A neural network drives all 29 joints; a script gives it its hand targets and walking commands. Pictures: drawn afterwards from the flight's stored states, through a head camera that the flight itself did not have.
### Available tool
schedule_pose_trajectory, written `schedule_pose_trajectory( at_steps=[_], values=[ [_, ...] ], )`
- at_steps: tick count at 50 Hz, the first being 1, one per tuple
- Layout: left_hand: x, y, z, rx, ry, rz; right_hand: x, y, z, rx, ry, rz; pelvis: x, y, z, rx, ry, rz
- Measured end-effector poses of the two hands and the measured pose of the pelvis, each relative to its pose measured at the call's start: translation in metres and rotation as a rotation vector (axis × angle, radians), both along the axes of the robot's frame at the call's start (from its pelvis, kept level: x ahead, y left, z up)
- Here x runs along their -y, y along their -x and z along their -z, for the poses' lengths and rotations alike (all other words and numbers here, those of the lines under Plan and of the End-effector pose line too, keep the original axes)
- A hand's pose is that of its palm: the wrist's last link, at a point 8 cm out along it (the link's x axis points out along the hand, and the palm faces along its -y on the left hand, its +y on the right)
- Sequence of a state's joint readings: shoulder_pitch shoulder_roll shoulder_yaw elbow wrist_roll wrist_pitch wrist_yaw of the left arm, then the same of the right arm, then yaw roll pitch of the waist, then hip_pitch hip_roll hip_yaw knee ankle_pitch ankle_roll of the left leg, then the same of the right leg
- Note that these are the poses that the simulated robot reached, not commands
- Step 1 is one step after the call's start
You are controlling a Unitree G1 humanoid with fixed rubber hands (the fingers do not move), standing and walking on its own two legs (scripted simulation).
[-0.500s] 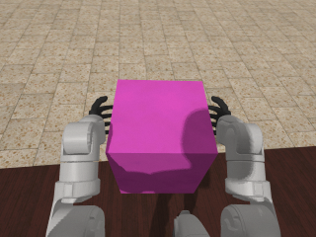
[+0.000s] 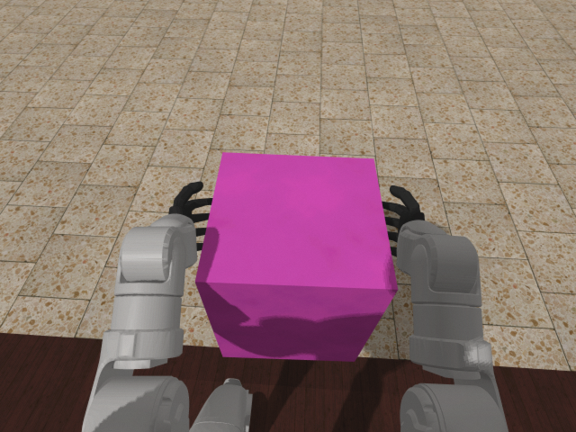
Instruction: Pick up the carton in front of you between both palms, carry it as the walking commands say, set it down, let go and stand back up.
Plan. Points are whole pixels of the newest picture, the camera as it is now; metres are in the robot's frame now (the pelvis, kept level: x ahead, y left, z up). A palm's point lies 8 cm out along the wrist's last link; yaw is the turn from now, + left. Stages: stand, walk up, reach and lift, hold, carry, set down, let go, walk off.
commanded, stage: carry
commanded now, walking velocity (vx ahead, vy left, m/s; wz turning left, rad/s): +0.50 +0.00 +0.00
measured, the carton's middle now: (293, 264) +0.35 +0.02 +0.01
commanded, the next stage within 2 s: none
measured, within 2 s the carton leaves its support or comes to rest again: neither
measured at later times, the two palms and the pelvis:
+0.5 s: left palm (240, 108) +0.68 +0.15 +0.04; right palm (394, 122) +0.65 -0.15 +0.04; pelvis +0.31 +0.04 -0.05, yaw -3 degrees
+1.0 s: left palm (259, 50) +0.96 +0.15 +0.01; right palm (378, 51) +0.97 -0.15 +0.01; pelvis +0.61 -0.02 -0.08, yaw +0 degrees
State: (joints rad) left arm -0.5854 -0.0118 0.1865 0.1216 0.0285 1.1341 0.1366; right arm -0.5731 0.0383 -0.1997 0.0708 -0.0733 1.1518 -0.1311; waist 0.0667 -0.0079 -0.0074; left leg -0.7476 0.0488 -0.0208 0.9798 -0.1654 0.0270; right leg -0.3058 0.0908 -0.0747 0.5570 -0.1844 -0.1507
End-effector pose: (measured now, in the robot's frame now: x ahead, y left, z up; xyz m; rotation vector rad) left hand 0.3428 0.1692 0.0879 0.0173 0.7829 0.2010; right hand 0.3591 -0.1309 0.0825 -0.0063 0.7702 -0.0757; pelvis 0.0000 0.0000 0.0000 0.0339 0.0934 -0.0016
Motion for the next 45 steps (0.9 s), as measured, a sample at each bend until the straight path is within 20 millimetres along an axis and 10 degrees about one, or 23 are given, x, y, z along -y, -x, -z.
schedule_pose_trajectory(
  at_steps=[9,14,23,36,45],
  values=[
    [-0.006,-0.136,-0.018,0.138,-0.006,0.039,-0.006,-0.125,-0.018,0.139,-0.003,0.036,-0.016,-0.129,0.026,0.001,0.034,0.030],
    [-0.005,-0.218,0.008,0.145,0.017,0.096,-0.005,-0.192,-0.002,0.146,0.055,0.066,-0.023,-0.200,0.065,0.025,0.026,0.039],
    [0.018,-0.312,0.048,-0.024,0.022,0.171,0.017,-0.264,0.038,-0.024,0.044,0.149,-0.037,-0.289,0.057,0.013,0.054,0.043],
    [0.036,-0.482,0.043,0.106,0.049,0.125,0.036,-0.445,0.027,0.105,0.045,0.130,-0.008,-0.460,0.072,0.000,0.044,0.016],
    [0.029,-0.571,0.080,-0.006,-0.014,0.038,0.029,-0.567,0.073,-0.003,0.026,0.016,0.016,-0.567,0.092,0.017,0.034,0.005]
  ],
)
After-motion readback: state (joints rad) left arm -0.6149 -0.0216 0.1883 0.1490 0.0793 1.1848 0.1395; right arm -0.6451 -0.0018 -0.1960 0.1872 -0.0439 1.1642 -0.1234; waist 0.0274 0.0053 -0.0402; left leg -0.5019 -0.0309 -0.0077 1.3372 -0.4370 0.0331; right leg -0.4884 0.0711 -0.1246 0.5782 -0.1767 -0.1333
